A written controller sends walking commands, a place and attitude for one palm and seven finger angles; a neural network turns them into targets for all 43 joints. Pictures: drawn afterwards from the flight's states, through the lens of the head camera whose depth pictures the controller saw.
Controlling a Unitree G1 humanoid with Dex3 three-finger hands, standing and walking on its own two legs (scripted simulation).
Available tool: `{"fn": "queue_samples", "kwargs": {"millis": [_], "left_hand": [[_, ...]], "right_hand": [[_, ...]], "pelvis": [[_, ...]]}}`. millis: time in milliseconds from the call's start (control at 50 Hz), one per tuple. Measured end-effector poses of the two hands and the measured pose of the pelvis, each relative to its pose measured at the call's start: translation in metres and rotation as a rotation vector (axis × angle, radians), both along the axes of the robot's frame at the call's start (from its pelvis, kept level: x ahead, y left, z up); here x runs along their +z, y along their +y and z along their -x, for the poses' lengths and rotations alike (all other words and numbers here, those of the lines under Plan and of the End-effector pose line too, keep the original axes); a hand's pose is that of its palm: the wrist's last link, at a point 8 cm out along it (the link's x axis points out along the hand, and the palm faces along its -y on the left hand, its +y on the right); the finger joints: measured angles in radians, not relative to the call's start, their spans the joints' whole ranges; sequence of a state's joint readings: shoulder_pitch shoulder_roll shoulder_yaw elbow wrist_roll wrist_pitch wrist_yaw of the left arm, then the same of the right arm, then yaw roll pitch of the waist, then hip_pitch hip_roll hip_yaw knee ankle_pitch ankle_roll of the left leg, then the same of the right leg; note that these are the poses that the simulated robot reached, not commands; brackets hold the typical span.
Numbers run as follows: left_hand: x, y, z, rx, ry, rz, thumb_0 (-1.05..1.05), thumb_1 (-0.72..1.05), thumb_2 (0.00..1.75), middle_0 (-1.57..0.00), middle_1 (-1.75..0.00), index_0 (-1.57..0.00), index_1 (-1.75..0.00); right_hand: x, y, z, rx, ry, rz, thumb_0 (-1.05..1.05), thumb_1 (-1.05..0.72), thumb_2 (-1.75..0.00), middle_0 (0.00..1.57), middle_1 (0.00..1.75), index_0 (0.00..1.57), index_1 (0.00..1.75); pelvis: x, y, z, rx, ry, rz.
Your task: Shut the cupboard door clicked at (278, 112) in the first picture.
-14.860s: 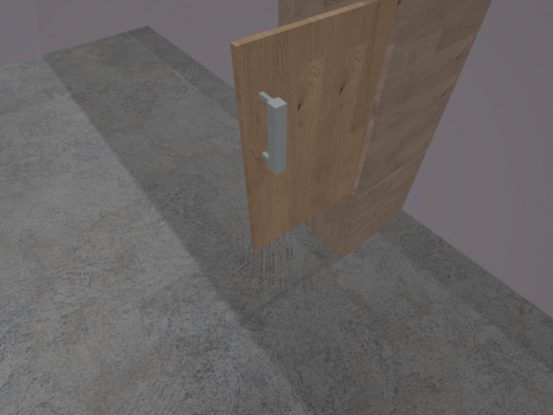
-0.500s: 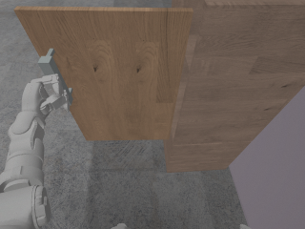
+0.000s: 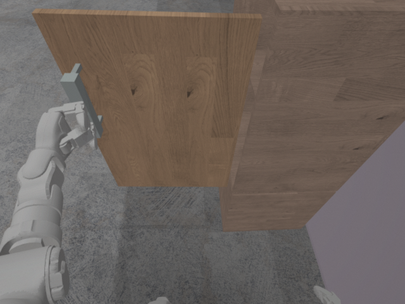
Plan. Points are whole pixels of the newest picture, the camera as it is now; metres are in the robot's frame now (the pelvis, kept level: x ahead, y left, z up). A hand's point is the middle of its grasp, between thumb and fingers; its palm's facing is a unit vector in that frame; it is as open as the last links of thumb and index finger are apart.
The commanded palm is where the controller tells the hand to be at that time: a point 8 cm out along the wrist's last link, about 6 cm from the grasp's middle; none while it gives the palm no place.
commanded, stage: push the door shut along its arc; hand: left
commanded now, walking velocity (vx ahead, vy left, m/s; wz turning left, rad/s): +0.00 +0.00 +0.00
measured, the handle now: (87, 102) +0.51 +0.26 +0.10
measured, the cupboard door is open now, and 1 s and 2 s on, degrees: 88 72 63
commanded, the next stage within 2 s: pull the fist back off the door in 1.78 s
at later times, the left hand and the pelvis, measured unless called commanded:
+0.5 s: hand (102, 111) +0.47 +0.22 +0.11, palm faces -0.11 -0.99 -0.01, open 3.1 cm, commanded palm +0.47 +0.26 +0.11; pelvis -0.01 +0.00 -0.01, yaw +0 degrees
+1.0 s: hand (119, 92) +0.53 +0.19 +0.12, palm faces -0.23 -0.97 +0.00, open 3.1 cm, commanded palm +0.54 +0.23 +0.11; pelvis -0.01 +0.01 -0.03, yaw -1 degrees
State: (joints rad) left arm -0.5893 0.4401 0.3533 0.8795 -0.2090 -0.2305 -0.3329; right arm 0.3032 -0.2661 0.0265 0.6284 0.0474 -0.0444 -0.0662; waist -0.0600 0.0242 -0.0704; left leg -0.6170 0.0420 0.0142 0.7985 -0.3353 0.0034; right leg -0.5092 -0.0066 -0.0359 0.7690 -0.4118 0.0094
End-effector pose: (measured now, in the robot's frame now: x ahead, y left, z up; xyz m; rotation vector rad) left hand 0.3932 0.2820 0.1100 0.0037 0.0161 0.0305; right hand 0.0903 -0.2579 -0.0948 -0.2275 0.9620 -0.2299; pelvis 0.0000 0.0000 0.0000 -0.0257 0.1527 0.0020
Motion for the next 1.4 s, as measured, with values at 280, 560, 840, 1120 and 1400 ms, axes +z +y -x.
{"fn": "queue_samples", "kwargs": {"millis": [280, 560, 840, 1120, 1400], "left_hand": [[0.004, -0.004, -0.037, -0.081, 0.007, -0.001, 0.02, 0.90, 0.92, -1.30, -1.50, -1.31, -1.50], [0.006, -0.012, -0.070, -0.151, 0.014, 0.000, 0.01, 0.90, 0.90, -1.30, -1.50, -1.32, -1.50], [0.009, -0.020, -0.101, -0.220, 0.022, -0.007, 0.01, 0.90, 0.90, -1.30, -1.50, -1.30, -1.50], [0.010, -0.051, -0.142, -0.309, 0.029, -0.008, 0.01, 0.90, 0.90, -1.30, -1.50, -1.30, -1.50], [0.013, -0.071, -0.172, -0.349, 0.041, -0.029, 0.01, 0.89, 0.91, -1.30, -1.50, -1.30, -1.50]], "right_hand": [[-0.011, -0.017, 0.045, -0.049, 0.138, 0.044, 0.00, -0.90, -0.90, 0.20, 0.30, 0.20, 0.30], [-0.015, -0.020, 0.100, -0.128, 0.273, 0.061, 0.00, -0.90, -0.90, 0.20, 0.30, 0.20, 0.30], [-0.018, -0.011, 0.113, -0.141, 0.301, 0.072, 0.00, -0.90, -0.90, 0.20, 0.30, 0.20, 0.30], [-0.023, 0.001, 0.132, -0.174, 0.357, 0.076, 0.00, -0.90, -0.90, 0.20, 0.30, 0.20, 0.30], [-0.025, 0.014, 0.162, -0.240, 0.450, 0.049, 0.00, -0.90, -0.90, 0.20, 0.30, 0.20, 0.30]], "pelvis": [[-0.007, -0.002, 0.005, 0.004, 0.053, 0.007], [-0.014, -0.001, 0.008, -0.004, 0.105, 0.018], [-0.023, 0.006, 0.011, -0.007, 0.158, 0.033], [-0.032, 0.013, 0.010, -0.019, 0.213, 0.043], [-0.037, 0.012, 0.004, -0.038, 0.251, 0.041]]}}
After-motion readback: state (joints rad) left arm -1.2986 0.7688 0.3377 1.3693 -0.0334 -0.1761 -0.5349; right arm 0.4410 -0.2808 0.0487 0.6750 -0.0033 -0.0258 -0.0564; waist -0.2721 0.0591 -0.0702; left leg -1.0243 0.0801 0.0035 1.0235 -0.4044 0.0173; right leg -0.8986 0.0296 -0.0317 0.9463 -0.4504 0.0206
